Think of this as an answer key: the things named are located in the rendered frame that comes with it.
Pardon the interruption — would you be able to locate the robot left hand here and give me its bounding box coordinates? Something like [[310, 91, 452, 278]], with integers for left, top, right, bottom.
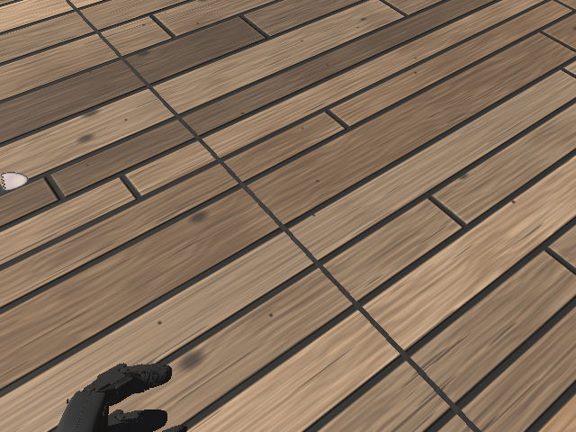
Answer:
[[56, 363, 187, 432]]

